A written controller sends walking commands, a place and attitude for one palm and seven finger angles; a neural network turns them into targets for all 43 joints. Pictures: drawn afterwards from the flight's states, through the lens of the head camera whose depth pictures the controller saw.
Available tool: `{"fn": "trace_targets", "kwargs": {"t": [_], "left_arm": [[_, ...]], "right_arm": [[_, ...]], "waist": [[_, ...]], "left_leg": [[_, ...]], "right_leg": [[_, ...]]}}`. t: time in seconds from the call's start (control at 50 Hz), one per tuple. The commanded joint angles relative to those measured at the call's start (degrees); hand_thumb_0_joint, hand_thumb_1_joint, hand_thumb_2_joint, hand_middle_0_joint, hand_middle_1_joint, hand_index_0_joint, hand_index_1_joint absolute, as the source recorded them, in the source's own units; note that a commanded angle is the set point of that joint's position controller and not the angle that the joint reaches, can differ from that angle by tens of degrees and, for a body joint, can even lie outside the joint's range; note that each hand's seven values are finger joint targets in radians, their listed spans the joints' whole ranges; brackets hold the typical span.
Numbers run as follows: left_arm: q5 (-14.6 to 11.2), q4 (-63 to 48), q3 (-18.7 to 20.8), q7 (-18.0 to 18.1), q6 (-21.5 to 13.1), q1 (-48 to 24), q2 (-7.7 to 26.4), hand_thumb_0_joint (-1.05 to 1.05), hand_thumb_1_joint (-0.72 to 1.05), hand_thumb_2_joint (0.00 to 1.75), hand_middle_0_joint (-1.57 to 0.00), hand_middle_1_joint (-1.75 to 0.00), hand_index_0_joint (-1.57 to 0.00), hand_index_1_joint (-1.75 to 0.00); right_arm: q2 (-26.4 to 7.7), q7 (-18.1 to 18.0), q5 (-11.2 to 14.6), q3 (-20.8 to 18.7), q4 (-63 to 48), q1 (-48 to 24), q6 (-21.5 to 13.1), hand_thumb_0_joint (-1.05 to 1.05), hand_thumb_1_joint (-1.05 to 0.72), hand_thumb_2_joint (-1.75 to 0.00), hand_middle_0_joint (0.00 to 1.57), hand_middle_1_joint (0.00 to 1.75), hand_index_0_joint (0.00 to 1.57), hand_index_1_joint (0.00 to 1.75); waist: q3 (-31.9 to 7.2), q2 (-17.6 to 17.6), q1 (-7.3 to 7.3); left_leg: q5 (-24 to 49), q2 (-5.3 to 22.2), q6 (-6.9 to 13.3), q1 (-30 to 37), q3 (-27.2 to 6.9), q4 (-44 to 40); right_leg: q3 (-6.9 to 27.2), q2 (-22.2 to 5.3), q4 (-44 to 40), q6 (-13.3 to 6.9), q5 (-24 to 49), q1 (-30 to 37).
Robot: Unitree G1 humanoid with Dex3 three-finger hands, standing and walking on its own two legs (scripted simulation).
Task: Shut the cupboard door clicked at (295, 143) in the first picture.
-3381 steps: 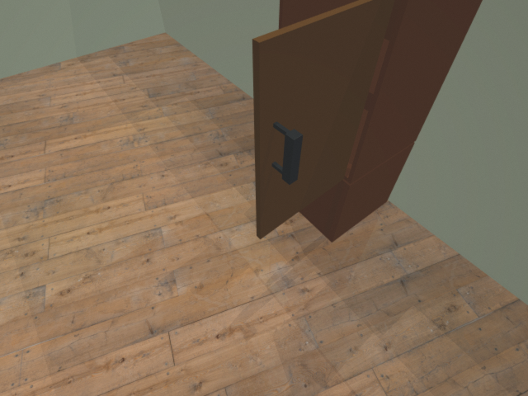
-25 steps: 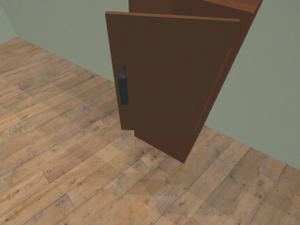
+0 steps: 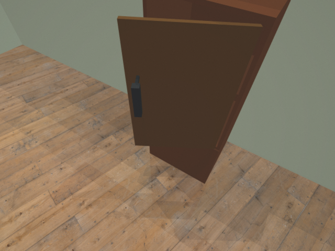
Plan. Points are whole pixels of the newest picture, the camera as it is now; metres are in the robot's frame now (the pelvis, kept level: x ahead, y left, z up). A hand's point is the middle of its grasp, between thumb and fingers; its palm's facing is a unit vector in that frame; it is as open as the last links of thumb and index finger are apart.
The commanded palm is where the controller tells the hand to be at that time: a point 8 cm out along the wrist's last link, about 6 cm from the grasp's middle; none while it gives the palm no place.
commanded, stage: look again from close up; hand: left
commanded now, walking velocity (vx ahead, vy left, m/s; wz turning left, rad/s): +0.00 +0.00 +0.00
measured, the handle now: (137, 96) +0.59 +0.15 +0.00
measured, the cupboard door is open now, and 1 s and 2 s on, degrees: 30 30 30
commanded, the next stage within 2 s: shuffle to correct the standing spot in 0.22 s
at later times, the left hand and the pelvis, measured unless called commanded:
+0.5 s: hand out of the picture -0.03 +0.15 -0.18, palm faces +0.03 -0.99 -0.14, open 7.4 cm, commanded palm none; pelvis +0.00 +0.00 -0.01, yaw +0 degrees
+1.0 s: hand out of the picture +0.06 +0.16 -0.20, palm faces +0.04 -0.99 -0.09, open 7.4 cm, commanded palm none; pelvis +0.11 +0.00 -0.01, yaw +0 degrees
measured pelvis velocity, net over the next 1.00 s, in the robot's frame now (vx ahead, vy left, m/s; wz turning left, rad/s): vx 0.11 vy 0.00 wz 0.00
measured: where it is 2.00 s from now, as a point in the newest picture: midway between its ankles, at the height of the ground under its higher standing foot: outside the picture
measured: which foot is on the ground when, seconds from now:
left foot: down 0.00-0.66, up 0.68-0.84, down 0.86-1.00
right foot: down 0.00-0.86, up 0.88-1.00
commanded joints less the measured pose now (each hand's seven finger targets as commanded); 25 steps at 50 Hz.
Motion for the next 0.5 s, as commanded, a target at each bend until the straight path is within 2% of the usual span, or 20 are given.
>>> {"fn": "trace_targets", "kwargs": {"t": [0.0, 0.1, 0.18, 0.3, 0.34, 0.4, 0.44, 0.48], "left_arm": [[-0.34, -1.03, 1.10, 0.45, -0.44, 4.99, 4.65, 0.00, 0.90, 0.90, -0.20, -0.30, -0.20, -0.30], [-0.37, -0.97, 1.17, 0.50, -0.44, 5.17, 4.39, 0.00, 0.90, 0.90, -0.20, -0.30, -0.20, -0.30], [-0.34, -0.85, 1.16, 0.56, -0.51, 5.43, 4.02, 0.00, 0.90, 0.90, -0.20, -0.30, -0.20, -0.30], [-0.34, -0.46, 1.13, 0.65, -0.60, 6.31, 3.42, 0.00, 0.90, 0.90, -0.20, -0.30, -0.20, -0.30], [-0.16, -0.16, 1.30, 0.48, -0.38, 6.99, 3.15, 0.00, 0.90, 0.90, -0.20, -0.30, -0.20, -0.30], [0.26, -0.53, 1.76, -0.04, 0.14, 6.94, 2.97, 0.00, 0.90, 0.90, -0.20, -0.30, -0.20, -0.30], [0.45, -0.95, 2.05, -0.40, 0.19, 7.08, 2.75, 0.00, 0.90, 0.90, -0.20, -0.30, -0.20, -0.30], [0.65, -1.28, 2.24, -0.65, 0.01, 7.66, 2.39, 0.00, 0.90, 0.90, -0.20, -0.30, -0.20, -0.30]], "right_arm": [[-5.10, 0.01, -0.29, -0.50, -1.32, 3.70, -0.99, 0.00, -0.90, -0.90, 0.20, 0.30, 0.20, 0.30], [-4.66, 0.04, -0.22, -0.47, -0.91, 5.05, -1.15, 0.00, -0.90, -0.90, 0.20, 0.30, 0.20, 0.30], [-4.33, -0.01, -0.17, -0.44, -0.56, 5.97, -1.16, 0.00, -0.90, -0.90, 0.20, 0.30, 0.20, 0.30], [-3.57, -0.06, -0.20, -0.46, -0.30, 6.63, -1.26, 0.00, -0.90, -0.90, 0.20, 0.30, 0.20, 0.30], [-3.71, 0.07, -0.41, -0.61, 0.26, 7.71, -1.00, 0.00, -0.90, -0.90, 0.20, 0.30, 0.20, 0.30], [-4.33, 0.35, -0.74, -1.27, -0.11, 7.90, -0.40, 0.00, -0.90, -0.90, 0.20, 0.30, 0.20, 0.30], [-4.71, 0.47, -0.88, -1.69, -0.76, 7.96, -0.24, 0.00, -0.90, -0.90, 0.20, 0.30, 0.20, 0.30], [-4.94, 0.52, -0.87, -2.02, -1.09, 8.48, -0.34, 0.00, -0.90, -0.90, 0.20, 0.30, 0.20, 0.30]], "waist": [[1.23, 1.32, 0.12], [1.03, 1.87, 0.07], [1.49, 0.02, -0.08], [1.95, 0.94, 0.02], [1.39, 0.41, -0.23], [5.23, 1.56, -0.51], [7.71, 4.01, -0.57], [8.44, 4.74, -0.55]], "left_leg": [[13.39, 5.06, 1.47, -0.30, -4.33, -3.72], [12.85, 5.17, 1.52, -0.41, -4.29, -4.09], [12.48, 5.19, 1.49, -0.79, -4.35, -4.11], [12.16, 5.02, 1.51, -1.05, -4.35, -4.10], [4.73, 4.95, 1.80, -1.01, -4.14, -3.55], [-9.31, 5.26, 2.53, -3.71, -5.48, -4.86], [-15.03, 6.31, 3.22, -5.95, -7.33, -6.33], [-16.59, 7.65, 4.20, -7.06, -9.19, -7.19]], "right_leg": [[3.83, -5.20, -3.47, -1.72, 15.03, -2.56], [3.73, -5.14, -3.51, -1.79, 13.46, -2.76], [3.77, -4.99, -3.44, -1.86, 13.59, -3.03], [3.91, -4.93, -3.48, -1.90, 13.02, -3.72], [3.37, -4.22, -2.85, -2.21, 4.67, -4.11], [3.03, -3.35, -1.61, -2.81, -7.71, -8.69], [2.44, -2.53, 0.06, -3.03, -10.05, -10.76], [1.45, -1.89, 2.48, -3.20, -8.92, -11.18]]}}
